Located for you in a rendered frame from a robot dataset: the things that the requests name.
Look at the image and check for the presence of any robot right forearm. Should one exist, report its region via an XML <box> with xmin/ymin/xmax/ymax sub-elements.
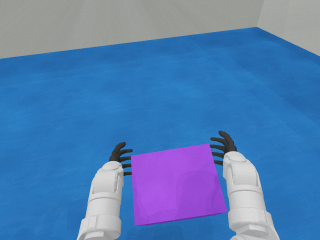
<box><xmin>222</xmin><ymin>151</ymin><xmax>280</xmax><ymax>240</ymax></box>

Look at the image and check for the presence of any robot left forearm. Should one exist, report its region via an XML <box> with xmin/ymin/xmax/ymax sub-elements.
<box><xmin>77</xmin><ymin>161</ymin><xmax>124</xmax><ymax>240</ymax></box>

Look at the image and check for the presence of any carton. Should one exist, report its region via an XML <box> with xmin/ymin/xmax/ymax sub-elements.
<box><xmin>131</xmin><ymin>143</ymin><xmax>228</xmax><ymax>226</ymax></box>

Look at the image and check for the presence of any robot left hand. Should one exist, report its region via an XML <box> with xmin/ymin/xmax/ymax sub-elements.
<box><xmin>109</xmin><ymin>142</ymin><xmax>133</xmax><ymax>176</ymax></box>

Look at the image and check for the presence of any robot right hand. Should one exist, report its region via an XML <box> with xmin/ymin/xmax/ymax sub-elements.
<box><xmin>209</xmin><ymin>130</ymin><xmax>237</xmax><ymax>166</ymax></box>

